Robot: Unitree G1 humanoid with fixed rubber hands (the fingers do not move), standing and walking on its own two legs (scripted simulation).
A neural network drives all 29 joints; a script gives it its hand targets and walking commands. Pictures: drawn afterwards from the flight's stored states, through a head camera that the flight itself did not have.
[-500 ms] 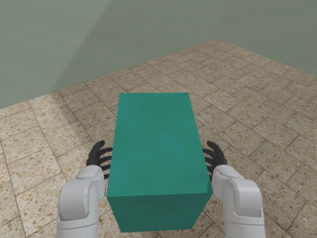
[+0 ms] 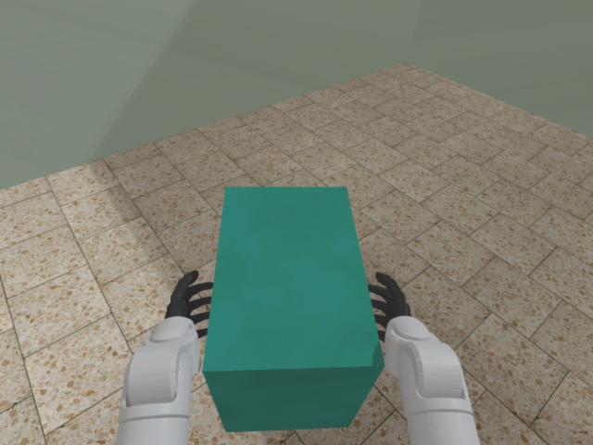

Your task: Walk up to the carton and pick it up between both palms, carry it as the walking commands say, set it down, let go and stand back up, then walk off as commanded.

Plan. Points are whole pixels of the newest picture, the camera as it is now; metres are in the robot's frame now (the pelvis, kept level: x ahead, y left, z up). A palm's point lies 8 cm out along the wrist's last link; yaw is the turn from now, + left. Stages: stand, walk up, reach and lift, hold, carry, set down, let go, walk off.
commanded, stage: carry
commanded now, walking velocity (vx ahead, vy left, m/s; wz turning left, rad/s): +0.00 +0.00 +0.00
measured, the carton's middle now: (287, 307) +0.35 +0.01 -0.02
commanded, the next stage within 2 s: none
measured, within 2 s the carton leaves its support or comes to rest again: neither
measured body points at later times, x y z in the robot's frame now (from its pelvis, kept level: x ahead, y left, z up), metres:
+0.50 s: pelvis +0.01 -0.01 +0.00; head +0.01 -0.01 +0.45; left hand +0.30 +0.13 +0.06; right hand +0.29 -0.16 +0.06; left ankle +0.03 +0.12 -0.73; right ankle +0.07 -0.14 -0.73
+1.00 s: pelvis +0.01 -0.02 +0.00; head +0.05 -0.04 +0.44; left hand +0.33 +0.03 +0.05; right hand +0.25 -0.25 +0.05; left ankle +0.02 +0.12 -0.70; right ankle +0.03 -0.13 -0.73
